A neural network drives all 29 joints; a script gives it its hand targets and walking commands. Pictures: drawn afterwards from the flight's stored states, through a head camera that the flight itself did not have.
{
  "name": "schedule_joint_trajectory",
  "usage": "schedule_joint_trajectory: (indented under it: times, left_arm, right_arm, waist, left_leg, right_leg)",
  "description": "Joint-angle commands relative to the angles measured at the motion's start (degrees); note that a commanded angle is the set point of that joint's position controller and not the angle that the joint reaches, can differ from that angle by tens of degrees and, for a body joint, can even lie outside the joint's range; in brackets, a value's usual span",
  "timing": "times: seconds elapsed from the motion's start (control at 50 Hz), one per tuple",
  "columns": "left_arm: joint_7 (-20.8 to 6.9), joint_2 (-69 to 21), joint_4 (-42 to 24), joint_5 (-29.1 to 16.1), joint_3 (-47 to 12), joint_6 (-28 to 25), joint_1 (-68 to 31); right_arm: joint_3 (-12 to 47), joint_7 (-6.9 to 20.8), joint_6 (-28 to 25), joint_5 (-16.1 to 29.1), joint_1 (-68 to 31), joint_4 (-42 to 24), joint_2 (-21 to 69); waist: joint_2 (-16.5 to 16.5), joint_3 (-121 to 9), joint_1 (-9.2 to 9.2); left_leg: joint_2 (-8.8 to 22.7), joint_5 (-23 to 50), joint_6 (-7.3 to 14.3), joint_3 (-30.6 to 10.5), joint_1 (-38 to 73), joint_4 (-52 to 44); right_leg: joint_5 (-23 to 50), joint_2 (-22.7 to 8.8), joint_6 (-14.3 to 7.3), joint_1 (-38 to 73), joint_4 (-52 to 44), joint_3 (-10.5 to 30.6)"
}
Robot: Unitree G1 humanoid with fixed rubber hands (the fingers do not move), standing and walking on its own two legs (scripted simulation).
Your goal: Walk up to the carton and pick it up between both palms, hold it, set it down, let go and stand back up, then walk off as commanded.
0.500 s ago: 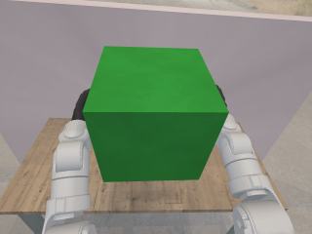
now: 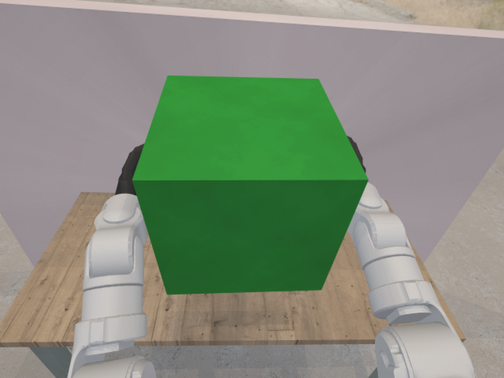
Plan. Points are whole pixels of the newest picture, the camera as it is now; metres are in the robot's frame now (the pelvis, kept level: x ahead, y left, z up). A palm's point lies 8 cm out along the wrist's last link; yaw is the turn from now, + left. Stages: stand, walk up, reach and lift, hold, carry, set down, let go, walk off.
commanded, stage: hold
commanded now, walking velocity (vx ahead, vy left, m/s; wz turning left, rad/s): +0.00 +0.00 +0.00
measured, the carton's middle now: (245, 183) +0.38 +0.00 +0.17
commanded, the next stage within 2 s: set down in 1.04 s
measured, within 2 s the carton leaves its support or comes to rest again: neither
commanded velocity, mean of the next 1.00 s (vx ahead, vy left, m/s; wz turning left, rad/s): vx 0.00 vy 0.00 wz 0.00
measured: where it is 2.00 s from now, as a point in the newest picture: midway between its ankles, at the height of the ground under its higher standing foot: outside the picture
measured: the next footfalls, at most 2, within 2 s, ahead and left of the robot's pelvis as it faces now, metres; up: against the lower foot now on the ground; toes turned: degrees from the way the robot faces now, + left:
none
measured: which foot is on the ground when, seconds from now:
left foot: down 0.00-1.00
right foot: down 0.00-1.00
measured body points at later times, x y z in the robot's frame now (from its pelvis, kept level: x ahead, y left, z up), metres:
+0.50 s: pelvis +0.00 +0.00 +0.00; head -0.05 +0.03 +0.45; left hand +0.36 +0.17 +0.17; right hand +0.37 -0.17 +0.18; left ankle +0.01 +0.14 -0.75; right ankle +0.00 -0.13 -0.75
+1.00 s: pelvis +0.00 +0.00 +0.00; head -0.05 +0.03 +0.45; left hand +0.36 +0.17 +0.17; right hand +0.37 -0.17 +0.18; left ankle +0.01 +0.14 -0.75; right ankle +0.00 -0.13 -0.75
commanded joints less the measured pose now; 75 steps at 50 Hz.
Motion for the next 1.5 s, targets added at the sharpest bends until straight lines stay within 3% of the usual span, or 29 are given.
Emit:
schedule_joint_trajectory:
  times: [0.0,0.08,0.2,0.44,0.56,0.58,0.68,0.8,0.88,0.9,0.92,0.94,1.02,1.04,1.1,1.18,1.26,1.34,1.38,1.48]
  left_arm:
    - [-6.88,-29.59,-9.96,-7.73,-31.18,-4.51,-44.39]
    - [-7.13,-29.51,-9.47,-6.98,-30.09,-4.12,-44.46]
    - [-6.88,-29.77,-11.21,-7.77,-31.26,-4.74,-44.82]
    - [-7.25,-29.48,-7.09,-6.75,-29.68,-4.32,-44.88]
    - [-6.66,-30.94,-11.26,-8.44,-32.03,-5.46,-46.34]
    - [-6.52,-30.37,-10.31,-8.00,-31.41,-5.42,-46.79]
    - [-6.84,-29.09,-8.08,-6.93,-29.61,-4.66,-43.99]
    - [-7.18,-29.73,-8.57,-7.12,-29.90,-4.72,-44.57]
    - [-6.65,-30.49,-11.72,-8.19,-32.09,-5.06,-44.95]
    - [-6.72,-29.71,-11.11,-8.02,-31.55,-4.98,-43.93]
    - [-6.76,-29.68,-11.14,-8.06,-32.16,-4.97,-44.47]
    - [-6.83,-30.05,-11.64,-8.19,-32.20,-4.84,-43.85]
    - [-6.77,-29.05,-9.90,-7.35,-30.41,-4.31,-43.87]
    - [-7.41,-29.60,-14.82,-6.59,-30.90,-4.53,-41.10]
    - [-8.24,-28.63,-13.88,-6.06,-29.74,-4.50,-40.62]
    - [-9.94,-27.29,-9.86,-3.40,-27.27,-5.93,-40.63]
    - [-11.76,-27.17,-4.00,0.52,-24.41,-10.60,-35.80]
    - [-12.23,-25.54,2.14,2.17,-21.96,-14.52,-33.24]
    - [-11.76,-26.48,2.98,1.81,-22.50,-16.42,-33.01]
    - [-9.01,-29.00,2.79,-0.37,-26.91,-21.72,-36.06]
  right_arm:
    - [24.81,6.91,-3.19,5.27,-41.09,-18.06,33.67]
    - [23.90,7.25,-3.00,4.63,-40.50,-15.66,33.01]
    - [25.53,6.97,-3.77,5.49,-41.85,-18.70,33.71]
    - [23.28,7.42,-3.53,4.06,-42.00,-15.13,33.21]
    - [24.92,7.23,-4.44,5.11,-43.11,-18.85,34.30]
    - [24.54,7.17,-4.13,4.88,-42.35,-16.96,34.10]
    - [24.75,7.18,-3.60,4.70,-41.82,-17.02,33.50]
    - [24.72,7.06,-3.88,4.88,-42.39,-17.72,33.71]
    - [25.37,6.97,-4.06,5.64,-41.62,-19.22,34.10]
    - [25.68,6.80,-3.95,5.45,-41.53,-19.79,33.49]
    - [25.25,6.73,-3.83,5.44,-40.61,-18.46,33.74]
    - [25.39,6.59,-3.92,5.57,-41.17,-20.20,33.70]
    - [25.01,6.88,-3.07,5.22,-40.30,-17.29,33.15]
    - [28.05,7.39,-3.63,5.47,-40.13,-22.54,35.19]
    - [25.94,6.83,-4.54,3.55,-39.10,-22.16,33.25]
    - [19.85,7.50,-7.94,-2.18,-37.43,-20.02,31.83]
    - [16.28,8.96,-14.60,-8.42,-32.99,-16.35,31.25]
    - [14.15,9.50,-20.29,-11.56,-31.65,-12.29,29.12]
    - [14.52,9.72,-22.73,-12.56,-32.06,-12.15,29.91]
    - [15.69,10.26,-28.80,-12.58,-34.73,-12.69,29.57]
  waist:
    - [4.81,-22.26,-0.46]
    - [5.11,-20.35,-0.46]
    - [4.39,-24.33,-0.16]
    - [4.29,-20.11,-0.38]
    - [5.06,-25.82,-0.51]
    - [5.75,-24.26,-0.65]
    - [3.80,-22.26,0.31]
    - [3.67,-21.49,-0.14]
    - [5.63,-24.54,-0.47]
    - [4.42,-24.14,-0.36]
    - [4.82,-23.73,-1.23]
    - [5.35,-24.42,-0.87]
    - [4.87,-20.61,0.07]
    - [4.90,-25.44,3.21]
    - [3.98,-23.03,1.30]
    - [4.32,-17.99,-0.36]
    - [3.33,-15.11,-0.54]
    - [2.88,-11.96,-0.09]
    - [1.86,-12.33,0.42]
    - [3.94,-18.64,0.73]
  left_leg:
    - [-5.37,17.12,-1.73,3.25,5.34,-1.30]
    - [-5.11,16.72,-1.68,3.24,5.75,-1.93]
    - [-5.39,19.32,-1.79,2.97,6.18,-0.82]
    - [-5.18,14.25,-1.38,3.22,4.81,-2.32]
    - [-5.24,19.37,-1.92,3.13,6.89,-0.97]
    - [-5.19,18.65,-2.10,3.12,6.62,-0.98]
    - [-5.29,16.42,-1.20,3.33,5.02,-1.59]
    - [-5.35,17.35,-1.49,3.17,5.32,-1.60]
    - [-5.35,20.11,-1.96,2.92,6.84,-0.69]
    - [-5.33,20.28,-1.77,2.92,6.37,-0.56]
    - [-5.37,20.28,-2.14,3.02,6.65,-0.53]
    - [-5.43,20.53,-2.10,3.07,6.84,-0.44]
    - [-5.23,17.56,-1.65,3.11,5.35,-1.52]
    - [-5.15,22.48,-1.16,4.40,6.78,-0.68]
    - [-5.68,21.81,-1.28,4.28,5.51,-0.53]
    - [-5.59,13.33,-1.03,4.93,4.31,-3.18]
    - [-5.21,9.12,-0.67,5.85,3.48,-5.54]
    - [-5.01,7.59,-0.46,6.25,3.08,-6.20]
    - [-4.75,8.44,-0.47,6.59,3.54,-6.09]
    - [-3.93,16.71,-2.23,6.30,5.98,-3.42]
  right_leg:
    - [12.72,5.01,1.00,4.91,-0.92,-1.25]
    - [11.43,5.02,0.70,4.12,-1.20,-1.23]
    - [14.63,5.20,0.88,6.35,-0.50,-1.18]
    - [9.59,4.68,0.74,4.20,-1.49,-1.07]
    - [14.17,5.24,0.97,5.69,-0.47,-1.27]
    - [12.82,5.24,0.70,5.10,-0.65,-1.21]
    - [12.16,4.94,1.05,5.61,-1.06,-1.08]
    - [12.29,5.11,0.95,5.38,-1.17,-1.41]
    - [15.08,5.22,1.06,5.41,-0.47,-1.23]
    - [15.51,5.28,1.11,5.91,-0.56,-1.13]
    - [15.41,5.23,1.06,5.79,-0.56,-1.14]
    - [15.80,5.20,1.05,5.73,-0.47,-1.13]
    - [12.85,4.92,1.06,4.58,-1.04,-1.01]
    - [17.58,4.64,1.01,9.55,0.08,-1.41]
    - [21.27,3.99,1.48,10.88,0.27,-1.43]
    - [13.59,3.52,1.49,9.02,-0.71,-2.63]
    - [9.46,3.32,1.38,10.32,-1.09,-4.01]
    - [6.64,3.05,1.32,8.94,-1.92,-4.87]
    - [6.41,3.27,1.26,8.76,-2.17,-5.19]
    - [9.05,4.13,0.69,8.27,-1.84,-5.54]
